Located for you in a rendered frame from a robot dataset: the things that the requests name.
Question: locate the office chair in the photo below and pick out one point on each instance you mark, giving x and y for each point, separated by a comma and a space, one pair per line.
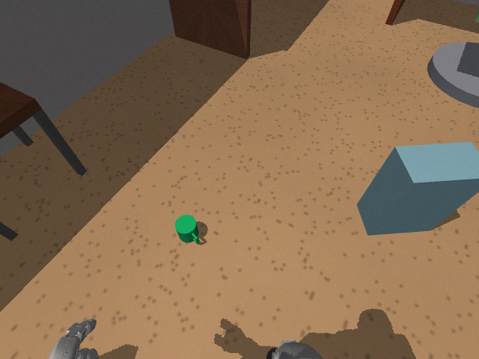
454, 69

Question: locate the chair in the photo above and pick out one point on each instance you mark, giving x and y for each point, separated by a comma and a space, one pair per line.
15, 108

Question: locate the left robot hand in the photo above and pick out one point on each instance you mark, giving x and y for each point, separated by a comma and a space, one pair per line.
68, 347

